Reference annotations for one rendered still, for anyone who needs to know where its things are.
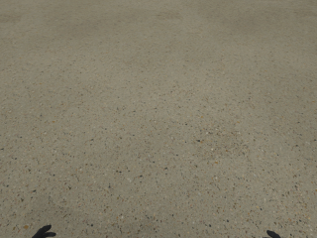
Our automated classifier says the left robot hand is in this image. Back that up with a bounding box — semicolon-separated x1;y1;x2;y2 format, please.
32;225;56;238

